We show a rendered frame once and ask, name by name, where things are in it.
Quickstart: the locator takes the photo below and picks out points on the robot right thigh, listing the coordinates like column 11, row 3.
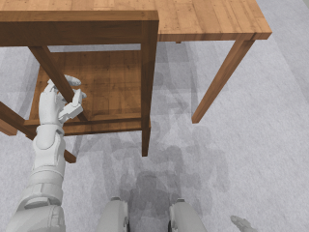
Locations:
column 184, row 218

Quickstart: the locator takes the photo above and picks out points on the robot left thigh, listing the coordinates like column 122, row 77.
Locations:
column 114, row 217

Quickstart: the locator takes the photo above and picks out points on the right robot hand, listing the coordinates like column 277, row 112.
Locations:
column 242, row 224

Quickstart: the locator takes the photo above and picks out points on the robot thigh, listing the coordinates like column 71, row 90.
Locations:
column 184, row 218
column 114, row 217

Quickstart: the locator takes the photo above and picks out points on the robot left forearm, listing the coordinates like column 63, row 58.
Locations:
column 45, row 181

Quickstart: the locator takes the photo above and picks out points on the chair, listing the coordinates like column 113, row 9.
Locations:
column 118, row 83

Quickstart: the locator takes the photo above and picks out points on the left robot hand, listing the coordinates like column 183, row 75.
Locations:
column 51, row 104

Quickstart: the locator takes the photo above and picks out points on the left robot upper arm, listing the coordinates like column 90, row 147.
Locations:
column 50, row 218

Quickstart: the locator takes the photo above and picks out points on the table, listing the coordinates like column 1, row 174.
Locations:
column 180, row 21

